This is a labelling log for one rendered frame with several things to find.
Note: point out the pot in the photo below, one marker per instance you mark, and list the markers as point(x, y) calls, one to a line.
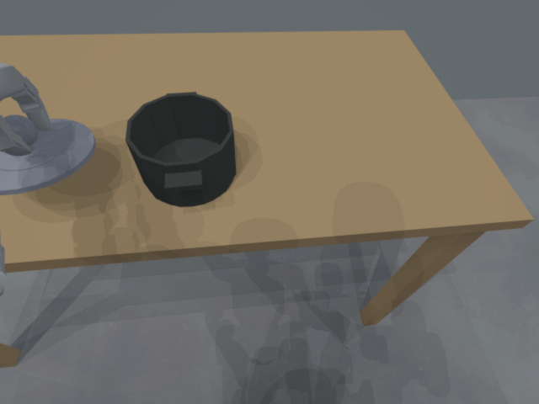
point(183, 147)

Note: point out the knob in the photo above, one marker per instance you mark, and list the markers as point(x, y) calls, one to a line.
point(23, 127)

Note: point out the lid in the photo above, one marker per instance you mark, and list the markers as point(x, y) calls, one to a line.
point(56, 154)

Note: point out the table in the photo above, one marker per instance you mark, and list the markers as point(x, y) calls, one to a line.
point(340, 137)

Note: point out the left robot hand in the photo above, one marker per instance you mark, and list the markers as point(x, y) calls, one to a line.
point(13, 84)

